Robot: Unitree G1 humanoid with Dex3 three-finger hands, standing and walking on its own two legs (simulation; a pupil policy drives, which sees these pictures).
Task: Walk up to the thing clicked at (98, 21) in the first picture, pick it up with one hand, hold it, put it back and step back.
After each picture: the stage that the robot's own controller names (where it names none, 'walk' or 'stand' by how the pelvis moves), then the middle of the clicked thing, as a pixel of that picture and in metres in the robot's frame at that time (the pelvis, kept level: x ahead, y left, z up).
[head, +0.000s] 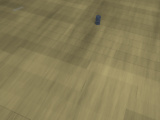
stand; (97, 20) +1.82 -0.26 -0.72
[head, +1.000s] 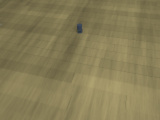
walk; (79, 28) +1.70 +0.11 -0.70
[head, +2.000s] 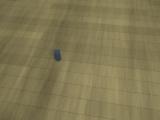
walk; (57, 55) +1.10 +0.29 -0.72
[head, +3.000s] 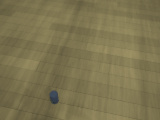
walk; (54, 97) +0.65 +0.21 -0.69
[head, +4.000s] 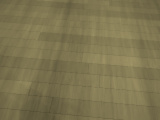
walk; out of the picture +0.38 +0.18 -0.69
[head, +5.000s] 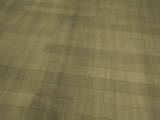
stand; out of the picture +0.32 +0.17 -0.72
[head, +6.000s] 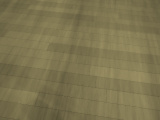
stand; out of the picture +0.33 +0.15 -0.72
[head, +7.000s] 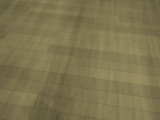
stand; out of the picture +0.32 +0.16 -0.73
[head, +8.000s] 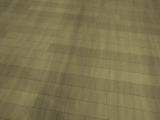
stand; out of the picture +0.31 +0.16 -0.73
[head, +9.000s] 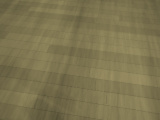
stand; out of the picture +0.31 +0.16 -0.73
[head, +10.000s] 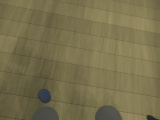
go down; (44, 96) +0.37 +0.16 -0.51
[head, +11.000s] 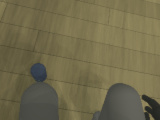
go down; (39, 73) +0.41 +0.18 -0.33
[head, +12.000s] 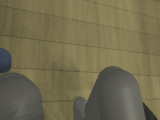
close in; (1, 61) +0.40 +0.21 -0.24
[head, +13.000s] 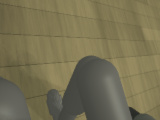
close; out of the picture +0.40 +0.23 -0.22
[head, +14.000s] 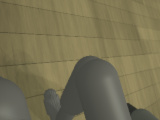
close; out of the picture +0.40 +0.24 -0.22
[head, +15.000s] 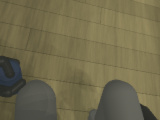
lift; (10, 78) +0.32 +0.23 -0.08
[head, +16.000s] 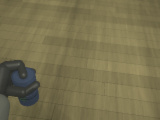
hold; (26, 87) +0.33 +0.18 +0.04
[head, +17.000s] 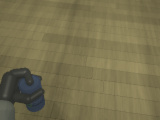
hold; (32, 94) +0.32 +0.17 -0.01
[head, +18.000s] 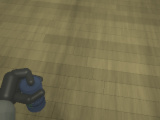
hold; (33, 94) +0.32 +0.17 -0.01
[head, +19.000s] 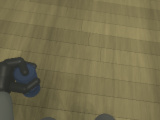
crouch; (28, 81) +0.36 +0.17 -0.07
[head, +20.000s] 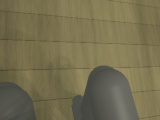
lower; out of the picture +0.45 +0.24 -0.15
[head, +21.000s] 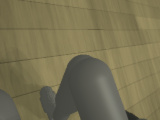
lower; out of the picture +0.43 +0.27 -0.23
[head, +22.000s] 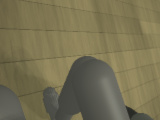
lower; out of the picture +0.43 +0.27 -0.23
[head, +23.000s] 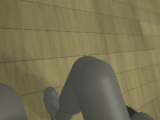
lower; out of the picture +0.43 +0.27 -0.23
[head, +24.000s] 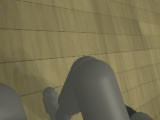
lower; out of the picture +0.42 +0.27 -0.23
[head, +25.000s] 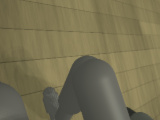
open; out of the picture +0.41 +0.25 -0.23
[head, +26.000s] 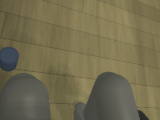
stand; (8, 60) +0.42 +0.22 -0.26
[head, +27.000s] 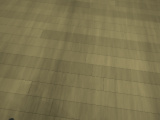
stand; out of the picture +0.36 +0.16 -0.64
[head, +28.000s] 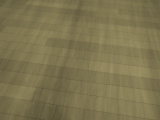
stand; out of the picture +0.36 +0.17 -0.67
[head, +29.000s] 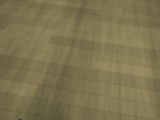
stand; out of the picture +0.36 +0.17 -0.67
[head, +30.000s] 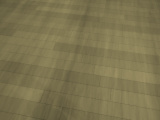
walk; out of the picture +0.38 +0.17 -0.72
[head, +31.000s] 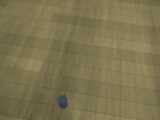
walk; (63, 102) +0.49 +0.12 -0.70
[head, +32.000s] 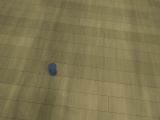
walk; (52, 69) +0.77 +0.19 -0.70
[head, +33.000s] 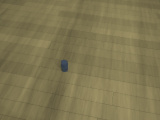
stand; (64, 66) +0.99 +0.17 -0.71
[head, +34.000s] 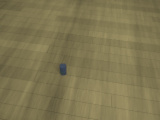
stand; (63, 69) +1.00 +0.17 -0.72
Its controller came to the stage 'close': yes
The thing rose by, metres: 0.70
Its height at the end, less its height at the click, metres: +0.00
